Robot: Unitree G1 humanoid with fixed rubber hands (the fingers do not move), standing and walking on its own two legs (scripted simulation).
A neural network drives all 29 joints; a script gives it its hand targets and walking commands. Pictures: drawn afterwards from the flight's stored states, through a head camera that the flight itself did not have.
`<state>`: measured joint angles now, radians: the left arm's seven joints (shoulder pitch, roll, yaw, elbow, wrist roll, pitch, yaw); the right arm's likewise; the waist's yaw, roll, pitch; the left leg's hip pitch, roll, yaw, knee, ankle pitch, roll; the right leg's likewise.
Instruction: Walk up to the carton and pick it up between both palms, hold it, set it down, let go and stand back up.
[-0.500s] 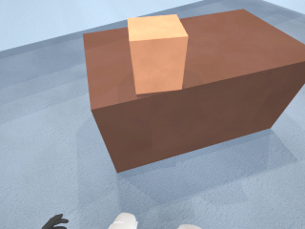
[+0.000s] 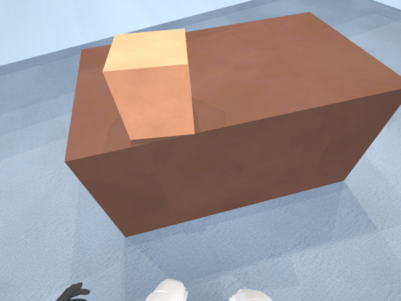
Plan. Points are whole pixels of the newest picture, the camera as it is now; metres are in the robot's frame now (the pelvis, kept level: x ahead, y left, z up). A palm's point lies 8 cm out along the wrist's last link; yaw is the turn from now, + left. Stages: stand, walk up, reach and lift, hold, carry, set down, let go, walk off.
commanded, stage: walk up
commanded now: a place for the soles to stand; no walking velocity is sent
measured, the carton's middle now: (156, 86) +0.69 +0.19 +0.03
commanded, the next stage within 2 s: none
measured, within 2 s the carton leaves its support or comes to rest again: neither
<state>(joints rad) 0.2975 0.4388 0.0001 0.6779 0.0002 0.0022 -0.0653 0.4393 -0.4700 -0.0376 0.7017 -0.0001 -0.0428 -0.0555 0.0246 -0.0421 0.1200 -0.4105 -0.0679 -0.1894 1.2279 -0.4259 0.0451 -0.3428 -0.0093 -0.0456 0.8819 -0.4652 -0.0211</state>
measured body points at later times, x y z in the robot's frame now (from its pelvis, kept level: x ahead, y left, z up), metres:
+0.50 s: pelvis +0.11 -0.17 +0.02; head +0.12 -0.20 +0.47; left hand +0.17 +0.15 -0.06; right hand +0.16 -0.51 -0.09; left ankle +0.08 +0.03 -0.61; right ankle +0.10 -0.22 -0.70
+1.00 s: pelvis +0.20 -0.25 +0.01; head +0.23 -0.28 +0.46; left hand +0.21 +0.09 -0.06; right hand +0.29 -0.57 -0.12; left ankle +0.17 -0.08 -0.63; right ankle +0.19 -0.34 -0.70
